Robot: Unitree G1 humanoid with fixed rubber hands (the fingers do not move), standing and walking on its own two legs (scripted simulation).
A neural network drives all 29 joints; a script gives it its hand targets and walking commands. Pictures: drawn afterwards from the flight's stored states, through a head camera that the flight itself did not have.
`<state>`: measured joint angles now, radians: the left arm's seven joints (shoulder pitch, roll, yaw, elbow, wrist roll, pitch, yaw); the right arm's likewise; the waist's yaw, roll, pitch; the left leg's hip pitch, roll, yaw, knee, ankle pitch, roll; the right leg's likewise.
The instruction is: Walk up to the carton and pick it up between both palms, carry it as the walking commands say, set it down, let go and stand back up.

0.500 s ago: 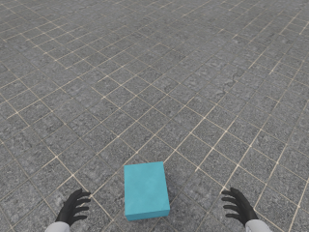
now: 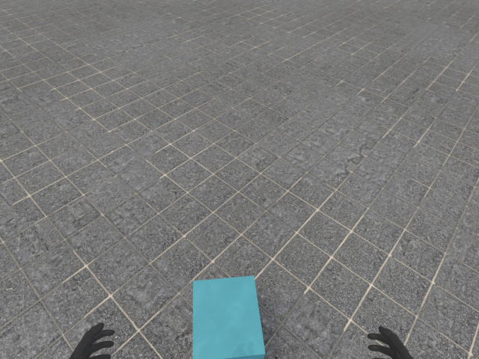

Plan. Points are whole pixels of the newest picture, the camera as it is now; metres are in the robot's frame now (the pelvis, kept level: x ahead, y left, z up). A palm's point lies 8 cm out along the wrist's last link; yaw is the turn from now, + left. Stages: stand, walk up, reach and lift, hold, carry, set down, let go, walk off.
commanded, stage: stand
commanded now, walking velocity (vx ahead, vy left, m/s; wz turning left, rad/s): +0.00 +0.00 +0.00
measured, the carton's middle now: (226, 322) +0.39 +0.04 -0.68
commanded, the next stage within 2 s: none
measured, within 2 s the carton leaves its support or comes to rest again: neither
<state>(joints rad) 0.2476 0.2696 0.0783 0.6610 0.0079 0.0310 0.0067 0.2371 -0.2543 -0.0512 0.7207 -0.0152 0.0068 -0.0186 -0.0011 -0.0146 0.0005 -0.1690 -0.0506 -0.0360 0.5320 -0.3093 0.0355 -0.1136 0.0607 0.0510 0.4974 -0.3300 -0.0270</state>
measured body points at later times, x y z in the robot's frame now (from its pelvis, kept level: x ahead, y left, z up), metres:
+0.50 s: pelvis -0.02 +0.01 +0.01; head -0.04 +0.02 +0.46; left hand +0.07 +0.28 -0.12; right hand +0.07 -0.26 -0.12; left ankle -0.01 +0.10 -0.73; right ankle -0.04 -0.10 -0.73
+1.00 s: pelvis -0.04 +0.01 +0.01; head -0.06 +0.01 +0.46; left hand +0.01 +0.29 -0.13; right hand +0.01 -0.27 -0.12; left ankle -0.01 +0.10 -0.73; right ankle -0.04 -0.10 -0.73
